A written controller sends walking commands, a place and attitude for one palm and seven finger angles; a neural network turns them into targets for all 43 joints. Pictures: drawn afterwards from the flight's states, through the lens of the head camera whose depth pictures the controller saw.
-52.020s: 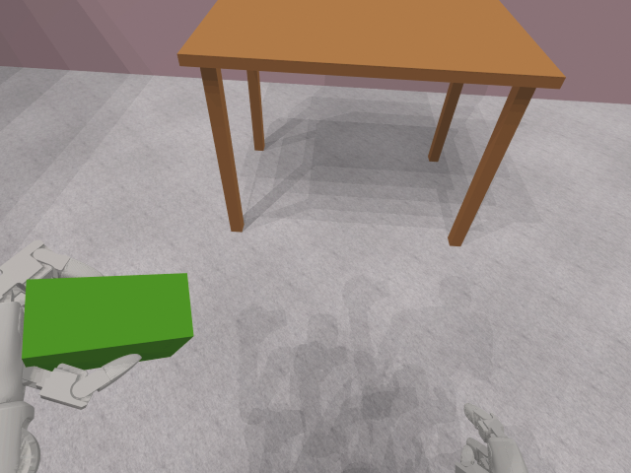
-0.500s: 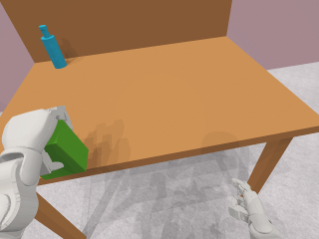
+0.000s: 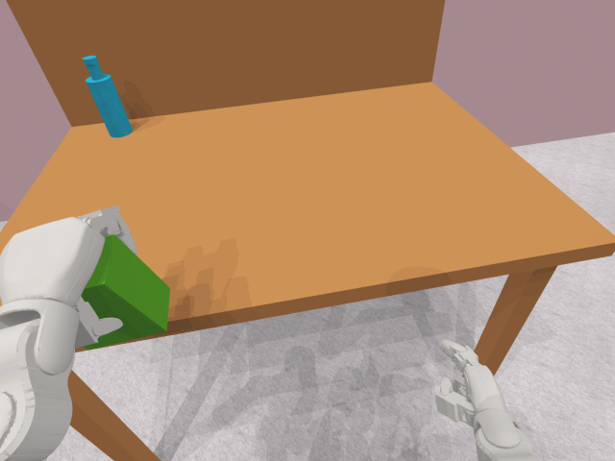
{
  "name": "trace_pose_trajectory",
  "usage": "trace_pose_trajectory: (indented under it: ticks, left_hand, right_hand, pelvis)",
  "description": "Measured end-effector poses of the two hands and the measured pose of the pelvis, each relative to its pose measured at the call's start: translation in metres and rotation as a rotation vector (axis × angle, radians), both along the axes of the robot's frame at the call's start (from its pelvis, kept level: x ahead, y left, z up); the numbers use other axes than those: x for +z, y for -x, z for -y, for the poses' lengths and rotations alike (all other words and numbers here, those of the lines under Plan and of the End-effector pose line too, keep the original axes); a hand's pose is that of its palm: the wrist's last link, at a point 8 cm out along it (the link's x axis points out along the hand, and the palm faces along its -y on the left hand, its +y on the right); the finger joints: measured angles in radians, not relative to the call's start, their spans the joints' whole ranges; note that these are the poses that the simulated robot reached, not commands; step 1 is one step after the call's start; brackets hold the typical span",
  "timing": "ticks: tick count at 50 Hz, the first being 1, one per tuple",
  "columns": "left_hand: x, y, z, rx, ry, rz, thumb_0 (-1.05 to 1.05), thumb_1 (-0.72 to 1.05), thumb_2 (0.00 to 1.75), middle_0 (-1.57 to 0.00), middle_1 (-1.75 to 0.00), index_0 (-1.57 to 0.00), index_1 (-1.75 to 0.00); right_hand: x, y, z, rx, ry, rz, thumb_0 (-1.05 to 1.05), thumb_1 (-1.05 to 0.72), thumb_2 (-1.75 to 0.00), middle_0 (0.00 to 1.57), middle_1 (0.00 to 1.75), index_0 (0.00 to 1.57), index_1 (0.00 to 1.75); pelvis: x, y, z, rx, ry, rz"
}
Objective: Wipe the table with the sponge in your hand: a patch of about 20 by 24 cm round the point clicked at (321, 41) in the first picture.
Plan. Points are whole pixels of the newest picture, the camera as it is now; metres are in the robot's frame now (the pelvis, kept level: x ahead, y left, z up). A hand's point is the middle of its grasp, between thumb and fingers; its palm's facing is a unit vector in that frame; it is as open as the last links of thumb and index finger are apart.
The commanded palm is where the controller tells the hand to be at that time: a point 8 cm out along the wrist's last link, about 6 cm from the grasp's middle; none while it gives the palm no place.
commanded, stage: bring the sponge back beside the body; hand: left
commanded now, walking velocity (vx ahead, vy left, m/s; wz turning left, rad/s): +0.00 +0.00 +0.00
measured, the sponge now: (111, 304) +0.21 +0.29 +0.13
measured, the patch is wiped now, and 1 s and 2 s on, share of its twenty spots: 1.00 1.00 1.00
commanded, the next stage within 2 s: step back with the hand held close in 0.08 s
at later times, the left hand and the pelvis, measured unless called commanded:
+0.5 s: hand (125, 268) +0.21 +0.24 +0.21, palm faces +0.39 -0.82 -0.42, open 10.1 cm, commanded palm +0.15 +0.30 +0.24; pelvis +0.00 +0.01 -0.01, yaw +2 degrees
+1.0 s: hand (62, 296) +0.15 +0.26 +0.23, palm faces +0.52 -0.77 -0.37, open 10.1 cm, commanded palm +0.11 +0.29 +0.24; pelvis -0.04 +0.01 -0.02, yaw +1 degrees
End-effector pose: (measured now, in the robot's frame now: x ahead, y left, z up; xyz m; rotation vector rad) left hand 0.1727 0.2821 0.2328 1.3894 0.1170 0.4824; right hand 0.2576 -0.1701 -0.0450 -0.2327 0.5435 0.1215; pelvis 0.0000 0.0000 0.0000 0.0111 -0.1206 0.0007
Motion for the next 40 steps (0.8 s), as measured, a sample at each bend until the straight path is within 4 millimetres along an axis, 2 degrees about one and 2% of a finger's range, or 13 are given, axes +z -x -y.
trace_pose_trajectory:
  ticks: [11,13,15,18,20,26,30,32,36,40]
  left_hand:
    - [-0.002,-0.003,0.003,-0.015,0.003,-0.002,-0.01,-0.51,1.06,-0.72,-1.32,-0.74,-1.33]
    - [-0.006,-0.006,-0.002,-0.134,0.313,0.105,-0.01,-0.51,1.06,-0.72,-1.32,-0.74,-1.33]
    - [-0.018,-0.01,-0.005,-0.224,0.534,0.203,-0.01,-0.51,1.06,-0.72,-1.32,-0.74,-1.33]
    - [-0.035,-0.012,-0.004,-0.31,0.729,0.309,-0.01,-0.51,1.06,-0.72,-1.32,-0.74,-1.33]
    - [-0.037,-0.009,0.0,-0.36,0.79,0.363,-0.01,-0.51,1.06,-0.72,-1.32,-0.74,-1.33]
    - [-0.005,0.005,0.004,-0.483,0.7,0.515,-0.01,-0.51,1.06,-0.72,-1.32,-0.74,-1.33]
    - [0.009,0.004,0.001,-0.495,0.638,0.6,-0.01,-0.51,1.06,-0.72,-1.32,-0.74,-1.33]
    - [0.007,0.0,-0.002,-0.482,0.644,0.612,-0.01,-0.51,1.06,-0.72,-1.32,-0.74,-1.33]
    - [-0.01,-0.006,-0.002,-0.467,0.698,0.563,-0.01,-0.51,1.06,-0.72,-1.32,-0.74,-1.33]
    - [-0.023,0.006,0.003,-0.49,0.733,0.487,-0.01,-0.51,1.06,-0.72,-1.32,-0.74,-1.33]
  right_hand:
    - [-0.003,0.006,0.002,-0.013,-0.003,-0.005,0.02,-0.9,-0.9,0.2,0.3,0.2,0.3]
    - [0.0,0.01,0.003,-0.02,-0.013,0.012,0.02,-0.9,-0.9,0.2,0.3,0.2,0.3]
    - [0.001,0.019,0.007,-0.033,-0.006,0.016,0.02,-0.9,-0.9,0.2,0.3,0.2,0.3]
    - [-0.004,0.041,0.018,-0.086,0.044,-0.028,0.01,-0.9,-0.9,0.2,0.3,0.2,0.3]
    - [-0.01,0.059,0.027,-0.127,0.084,-0.079,0.01,-0.9,-0.9,0.2,0.3,0.2,0.3]
    - [-0.036,0.104,0.049,-0.219,0.132,-0.242,0.01,-0.9,-0.9,0.2,0.3,0.2,0.3]
    - [-0.051,0.118,0.056,-0.244,0.112,-0.294,0.02,-0.9,-0.9,0.2,0.3,0.2,0.3]
    - [-0.055,0.12,0.058,-0.258,0.094,-0.293,0.02,-0.9,-0.9,0.2,0.3,0.2,0.3]
    - [-0.054,0.122,0.06,-0.293,0.069,-0.256,0.02,-0.9,-0.9,0.2,0.3,0.2,0.3]
    - [-0.042,0.126,0.058,-0.31,0.077,-0.21,0.02,-0.9,-0.9,0.2,0.3,0.2,0.3]
  pelvis:
    - [0.0,0.001,-0.002,-0.004,0.0,-0.001]
    - [-0.002,0.001,-0.002,0.019,0.008,-0.03]
    - [-0.003,0.002,-0.002,0.028,0.013,-0.064]
    - [-0.005,0.004,-0.004,0.03,0.015,-0.093]
    - [-0.006,0.004,-0.007,0.03,0.012,-0.105]
    - [-0.009,-0.001,-0.011,0.033,0.001,-0.125]
    - [-0.01,-0.001,-0.009,0.034,0.01,-0.124]
    - [-0.012,0.002,-0.008,0.035,0.016,-0.128]
    - [-0.014,0.013,-0.009,0.03,0.022,-0.137]
    - [-0.013,0.024,-0.013,0.02,0.014,-0.144]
